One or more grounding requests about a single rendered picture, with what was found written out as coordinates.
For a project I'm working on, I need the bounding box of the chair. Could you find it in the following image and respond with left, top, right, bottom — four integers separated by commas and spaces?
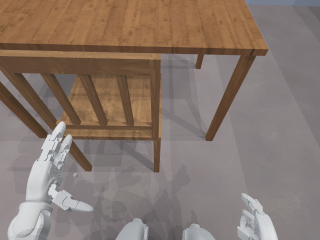
0, 50, 162, 173

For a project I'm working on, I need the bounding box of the robot left hand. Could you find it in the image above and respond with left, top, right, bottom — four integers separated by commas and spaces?
25, 121, 94, 213

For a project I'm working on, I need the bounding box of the table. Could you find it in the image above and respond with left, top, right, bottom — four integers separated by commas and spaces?
0, 0, 269, 141

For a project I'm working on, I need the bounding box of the robot left forearm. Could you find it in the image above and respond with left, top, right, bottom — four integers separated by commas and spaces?
7, 200, 53, 240

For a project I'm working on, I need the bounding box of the robot right shin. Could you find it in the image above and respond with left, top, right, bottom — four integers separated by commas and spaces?
189, 224, 200, 228

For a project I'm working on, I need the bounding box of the robot left shin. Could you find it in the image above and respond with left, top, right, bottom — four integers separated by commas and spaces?
133, 218, 142, 223

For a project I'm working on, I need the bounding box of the robot shin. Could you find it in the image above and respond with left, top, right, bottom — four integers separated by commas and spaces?
133, 218, 142, 223
189, 224, 200, 228

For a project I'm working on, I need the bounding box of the robot right hand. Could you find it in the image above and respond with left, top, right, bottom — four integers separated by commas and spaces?
237, 193, 278, 240

